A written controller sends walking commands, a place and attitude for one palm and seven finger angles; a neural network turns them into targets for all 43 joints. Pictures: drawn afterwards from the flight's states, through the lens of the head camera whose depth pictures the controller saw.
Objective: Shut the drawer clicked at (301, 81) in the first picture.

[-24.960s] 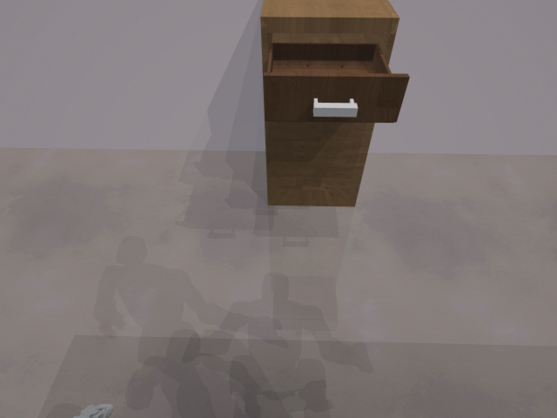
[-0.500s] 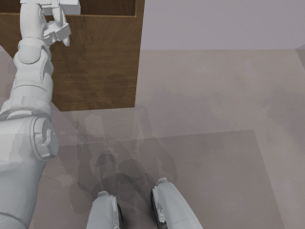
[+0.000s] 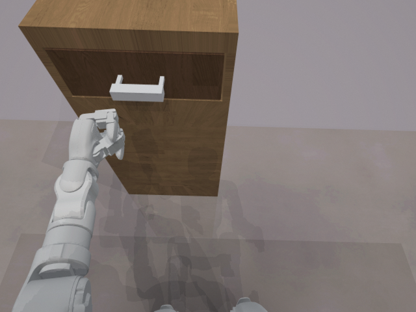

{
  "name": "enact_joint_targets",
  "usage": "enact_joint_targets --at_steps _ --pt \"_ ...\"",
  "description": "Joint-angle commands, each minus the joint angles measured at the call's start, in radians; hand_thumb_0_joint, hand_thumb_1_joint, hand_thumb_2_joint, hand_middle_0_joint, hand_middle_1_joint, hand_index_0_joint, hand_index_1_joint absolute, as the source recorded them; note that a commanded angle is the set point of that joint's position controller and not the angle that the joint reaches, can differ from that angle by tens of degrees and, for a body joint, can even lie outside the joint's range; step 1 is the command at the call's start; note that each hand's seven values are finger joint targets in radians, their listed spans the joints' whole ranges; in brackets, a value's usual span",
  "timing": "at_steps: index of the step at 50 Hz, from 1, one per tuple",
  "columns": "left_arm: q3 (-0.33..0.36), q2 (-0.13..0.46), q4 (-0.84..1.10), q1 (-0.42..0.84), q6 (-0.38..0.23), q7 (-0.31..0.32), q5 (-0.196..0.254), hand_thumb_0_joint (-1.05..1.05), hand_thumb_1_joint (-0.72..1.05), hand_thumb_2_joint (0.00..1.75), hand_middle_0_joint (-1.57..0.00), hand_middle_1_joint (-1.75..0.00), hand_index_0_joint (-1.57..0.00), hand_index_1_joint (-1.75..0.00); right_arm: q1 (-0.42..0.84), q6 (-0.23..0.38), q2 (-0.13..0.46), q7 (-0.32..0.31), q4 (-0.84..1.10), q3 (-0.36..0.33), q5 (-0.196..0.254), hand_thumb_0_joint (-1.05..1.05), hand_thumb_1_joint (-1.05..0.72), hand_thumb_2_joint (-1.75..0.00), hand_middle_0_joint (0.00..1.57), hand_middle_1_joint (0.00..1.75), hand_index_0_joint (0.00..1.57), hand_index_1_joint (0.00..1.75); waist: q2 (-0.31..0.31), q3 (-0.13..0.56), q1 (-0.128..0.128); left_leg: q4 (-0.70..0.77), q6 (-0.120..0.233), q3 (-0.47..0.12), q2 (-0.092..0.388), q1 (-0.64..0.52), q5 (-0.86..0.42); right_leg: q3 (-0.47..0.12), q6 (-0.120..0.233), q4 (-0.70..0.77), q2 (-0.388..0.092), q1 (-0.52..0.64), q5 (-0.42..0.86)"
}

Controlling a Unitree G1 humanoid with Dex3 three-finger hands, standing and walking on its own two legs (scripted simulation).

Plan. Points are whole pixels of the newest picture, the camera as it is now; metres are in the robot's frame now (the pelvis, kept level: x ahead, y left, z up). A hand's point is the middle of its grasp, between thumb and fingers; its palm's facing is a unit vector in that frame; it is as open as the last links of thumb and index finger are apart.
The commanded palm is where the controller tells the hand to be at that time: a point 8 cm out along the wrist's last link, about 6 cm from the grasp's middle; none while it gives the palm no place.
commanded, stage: draw the hand back to the body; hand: left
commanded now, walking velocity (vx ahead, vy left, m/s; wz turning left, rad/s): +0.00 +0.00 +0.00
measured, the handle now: (139, 86) +0.61 +0.14 +0.03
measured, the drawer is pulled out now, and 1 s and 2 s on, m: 0.00 0.00 0.00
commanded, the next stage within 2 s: step back with the hand held close in 1.08 s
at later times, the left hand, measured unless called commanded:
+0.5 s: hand (46, 207) +0.27 +0.21 +0.14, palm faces +0.23 -0.94 -0.25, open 3.2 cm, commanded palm +0.22 +0.25 +0.16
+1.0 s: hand out of the picture +0.14 +0.25 +0.22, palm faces +0.45 -0.79 -0.41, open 3.2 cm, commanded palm +0.10 +0.28 +0.22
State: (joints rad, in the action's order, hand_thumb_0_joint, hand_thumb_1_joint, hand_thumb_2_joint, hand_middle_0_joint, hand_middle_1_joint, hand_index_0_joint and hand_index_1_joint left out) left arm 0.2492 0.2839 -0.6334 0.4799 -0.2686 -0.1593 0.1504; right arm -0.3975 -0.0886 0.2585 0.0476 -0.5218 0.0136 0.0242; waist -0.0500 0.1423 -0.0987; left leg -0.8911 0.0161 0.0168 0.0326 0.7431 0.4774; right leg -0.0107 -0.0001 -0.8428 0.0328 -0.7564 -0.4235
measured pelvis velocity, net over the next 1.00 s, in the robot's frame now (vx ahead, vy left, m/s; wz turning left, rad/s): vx -0.02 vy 0.00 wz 0.04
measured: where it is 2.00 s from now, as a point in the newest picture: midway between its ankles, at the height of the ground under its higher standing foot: outside the picture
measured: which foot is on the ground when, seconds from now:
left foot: down 0.00-1.00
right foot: down 0.00-1.00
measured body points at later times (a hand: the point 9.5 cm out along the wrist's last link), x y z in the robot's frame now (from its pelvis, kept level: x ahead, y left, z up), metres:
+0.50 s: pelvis -0.02 +0.00 +0.04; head -0.01 -0.02 +0.49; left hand +0.25 +0.25 +0.16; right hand +0.19 -0.21 -0.04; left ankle -0.04 +0.11 -0.69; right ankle -0.02 -0.12 -0.69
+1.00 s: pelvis -0.02 +0.00 +0.05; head -0.04 -0.03 +0.50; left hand +0.11 +0.29 +0.24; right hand +0.18 -0.21 -0.04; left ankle -0.04 +0.11 -0.69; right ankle -0.02 -0.12 -0.69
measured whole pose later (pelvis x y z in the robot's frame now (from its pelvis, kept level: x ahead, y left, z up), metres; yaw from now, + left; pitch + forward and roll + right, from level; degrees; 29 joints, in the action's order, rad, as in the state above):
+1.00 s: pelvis -0.02 +0.00 +0.05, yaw +2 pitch -4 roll -1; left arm 0.30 0.34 0.49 -0.55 -0.09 0.10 0.06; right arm -0.21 0.08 0.24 -0.08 -0.62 0.03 0.00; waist -0.08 0.00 0.08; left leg -0.45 0.01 0.00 0.01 0.09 0.29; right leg 0.01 0.00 -0.42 0.01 -0.09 -0.25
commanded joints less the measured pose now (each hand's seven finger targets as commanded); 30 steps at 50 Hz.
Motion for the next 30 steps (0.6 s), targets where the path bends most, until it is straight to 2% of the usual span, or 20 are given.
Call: enact_joint_targets --at_steps 1,2,4,5,6,8,10,11,12,13,14,16,17,18,21,22,23,26,27,30 --pt "-0.016 0.141 0.327 0.279 -0.076 -0.024 0.058 0.00 0.90 0.90 -1.40 -1.60 -1.40 -1.60 -0.039 0.064 0.137 -0.028 0.084 -0.054 0.016 0.00 -0.90 -0.90 0.20 0.30 0.20 0.30 0.044 0.347 -0.016 0.089 0.026 0.010 -0.030 -0.264 -0.532 0.041 0.013 0.086 0.022 0.372 0.621" --pt "-0.038 0.131 0.344 0.271 -0.073 -0.038 0.056 0.00 0.90 0.90 -1.40 -1.60 -1.40 -1.60 -0.028 0.071 0.136 -0.033 0.083 -0.056 0.020 0.00 -0.90 -0.90 0.20 0.30 0.20 0.30 0.006 0.332 -0.018 0.088 0.027 0.015 -0.030 -0.293 -0.572 0.038 0.015 0.090 0.018 0.370 0.641" --pt "-0.070 0.113 0.355 0.193 -0.048 -0.066 0.053 0.00 0.90 0.90 -1.40 -1.60 -1.40 -1.60 -0.004 0.081 0.131 -0.037 0.078 -0.054 0.025 0.00 -0.90 -0.90 0.20 0.30 0.20 0.30 -0.068 0.315 -0.003 0.098 0.019 0.002 -0.024 -0.350 -0.641 0.045 0.014 0.094 0.010 0.348 0.638" --pt "-0.094 0.094 0.365 0.168 -0.031 -0.081 0.056 0.00 0.90 0.90 -1.40 -1.60 -1.40 -1.60 0.010 0.086 0.130 -0.036 0.083 -0.050 0.026 0.00 -0.90 -0.90 0.20 0.30 0.20 0.30 -0.069 0.305 -0.002 0.107 0.017 -0.005 -0.022 -0.369 -0.643 0.052 0.015 0.101 0.008 0.340 0.619" --pt "-0.092 0.101 0.396 0.143 -0.015 -0.092 0.060 0.00 0.90 0.90 -1.40 -1.60 -1.40 -1.60 0.028 0.091 0.130 -0.037 0.090 -0.050 0.029 0.00 -0.90 -0.90 0.20 0.30 0.20 0.30 -0.081 0.305 0.007 0.115 0.015 -0.012 -0.020 -0.388 -0.648 0.055 0.016 0.106 0.006 0.342 0.605" --pt "-0.085 0.109 0.435 0.086 0.017 -0.106 0.078 0.00 0.90 0.90 -1.40 -1.60 -1.40 -1.60 0.068 0.103 0.131 -0.043 0.110 -0.046 0.035 0.00 -0.90 -0.90 0.20 0.30 0.20 0.30 -0.053 0.287 0.019 0.136 0.014 -0.019 -0.022 -0.400 -0.624 0.061 0.017 0.120 0.003 0.361 0.583" --pt "-0.047 0.128 0.471 0.026 0.048 -0.106 0.102 0.00 0.90 0.90 -1.40 -1.60 -1.40 -1.60 0.109 0.114 0.129 -0.051 0.134 -0.039 0.037 0.00 -0.90 -0.90 0.20 0.30 0.20 0.30 0.006 0.260 0.039 0.164 0.014 -0.019 -0.027 -0.383 -0.561 0.066 0.018 0.138 0.002 0.402 0.565" --pt "-0.073 0.199 0.631 0.025 0.047 0.011 -0.010 0.00 0.90 0.90 -1.40 -1.60 -1.40 -1.60 0.198 0.094 0.108 -0.070 0.150 -0.044 0.032 0.00 -0.90 -0.90 0.20 0.30 0.20 0.30 0.032 0.274 0.093 0.219 0.013 -0.003 -0.030 -0.427 -0.544 0.020 0.023 0.193 -0.018 0.457 0.506" --pt "-0.069 0.176 0.644 -0.040 0.070 0.075 -0.017 0.00 0.90 0.90 -1.40 -1.60 -1.40 -1.60 0.214 0.090 0.098 -0.085 0.154 -0.041 0.025 0.00 -0.90 -0.90 0.20 0.30 0.20 0.30 0.043 0.221 0.083 0.246 0.014 0.001 -0.029 -0.428 -0.503 0.020 0.022 0.217 -0.019 0.460 0.486" --pt "-0.067 0.163 0.658 -0.105 0.091 0.106 -0.021 0.00 0.90 0.90 -1.40 -1.60 -1.40 -1.60 0.227 0.088 0.094 -0.093 0.164 -0.035 0.023 0.00 -0.90 -0.90 0.20 0.30 0.20 0.30 0.073 0.202 0.090 0.268 0.012 -0.003 -0.028 -0.412 -0.457 0.022 0.018 0.227 -0.025 0.484 0.462" --pt "-0.085 0.144 0.661 -0.153 0.113 0.129 -0.031 0.00 0.90 0.90 -1.40 -1.60 -1.40 -1.60 0.246 0.082 0.089 -0.099 0.159 -0.029 0.026 0.00 -0.90 -0.90 0.20 0.30 0.20 0.30 0.077 0.163 0.093 0.288 0.014 0.002 -0.025 -0.413 -0.433 0.024 0.018 0.241 -0.029 0.502 0.448" --pt "-0.049 0.183 0.714 -0.165 0.135 0.171 -0.044 0.00 0.90 0.90 -1.40 -1.60 -1.40 -1.60 0.275 0.075 0.085 -0.115 0.154 -0.022 0.023 0.00 -0.90 -0.90 0.20 0.30 0.20 0.30 0.076 0.133 0.100 0.324 0.017 0.003 -0.027 -0.425 -0.381 0.018 0.019 0.275 -0.034 0.537 0.402" --pt "-0.022 0.215 0.733 -0.164 0.140 0.188 -0.050 0.00 0.90 0.90 -1.40 -1.60 -1.40 -1.60 0.284 0.073 0.086 -0.125 0.146 -0.021 0.022 0.00 -0.90 -0.90 0.20 0.30 0.20 0.30 0.090 0.125 0.103 0.337 0.021 0.003 -0.027 -0.440 -0.378 0.014 0.020 0.296 -0.032 0.554 0.393" --pt "-0.035 0.190 0.747 -0.185 0.150 0.198 -0.055 0.00 0.90 0.90 -1.40 -1.60 -1.40 -1.60 0.297 0.072 0.076 -0.131 0.143 -0.014 0.020 0.00 -0.90 -0.90 0.20 0.30 0.20 0.30 0.070 0.107 0.105 0.354 0.023 0.009 -0.028 -0.461 -0.369 0.011 0.018 0.313 -0.036 0.560 0.388" --pt "-0.059 0.164 0.850 -0.234 0.160 0.223 -0.067 0.00 0.90 0.90 -1.40 -1.60 -1.40 -1.60 0.317 0.089 0.064 -0.142 0.137 -0.002 0.014 0.00 -0.90 -0.90 0.20 0.30 0.20 0.30 0.012 0.091 0.110 0.396 0.020 0.004 -0.027 -0.538 -0.381 0.021 0.023 0.350 -0.034 0.581 0.372" --pt "-0.069 0.161 0.874 -0.253 0.165 0.225 -0.068 0.00 0.90 0.90 -1.40 -1.60 -1.40 -1.60 0.324 0.098 0.068 -0.143 0.133 0.000 0.013 0.00 -0.90 -0.90 0.20 0.30 0.20 0.30 0.016 0.075 0.109 0.405 0.022 0.001 -0.026 -0.553 -0.382 0.020 0.023 0.370 -0.030 0.581 0.365" --pt "-0.081 0.149 0.912 -0.273 0.168 0.229 -0.071 0.00 0.90 0.90 -1.40 -1.60 -1.40 -1.60 0.329 0.106 0.064 -0.144 0.131 0.005 0.011 0.00 -0.90 -0.90 0.20 0.30 0.20 0.30 -0.029 0.060 0.109 0.419 0.018 -0.001 -0.025 -0.575 -0.384 0.023 0.024 0.378 -0.031 0.580 0.358" --pt "-0.075 0.141 0.970 -0.383 0.174 0.242 -0.076 0.00 0.90 0.90 -1.40 -1.60 -1.40 -1.60 0.333 0.129 0.064 -0.142 0.118 0.009 0.000 0.00 -0.90 -0.90 0.20 0.30 0.20 0.30 -0.017 0.026 0.116 0.453 0.016 -0.008 -0.022 -0.606 -0.393 0.033 0.025 0.410 -0.027 0.606 0.359" --pt "-0.077 0.138 0.977 -0.430 0.176 0.240 -0.073 0.00 0.90 0.90 -1.40 -1.60 -1.40 -1.60 0.339 0.136 0.069 -0.141 0.112 0.009 -0.003 0.00 -0.90 -0.90 0.20 0.30 0.20 0.30 0.014 0.005 0.122 0.463 0.018 -0.011 -0.022 -0.602 -0.390 0.033 0.024 0.425 -0.025 0.616 0.351" --pt "-0.024 0.165 1.050 -0.534 0.170 0.248 -0.075 0.00 0.90 0.90 -1.40 -1.60 -1.40 -1.60 0.342 0.150 0.066 -0.137 0.105 0.009 -0.011 0.00 -0.90 -0.90 0.20 0.30 0.20 0.30 0.033 -0.001 0.135 0.487 0.017 -0.011 -0.020 -0.618 -0.417 0.036 0.023 0.438 -0.028 0.653 0.375"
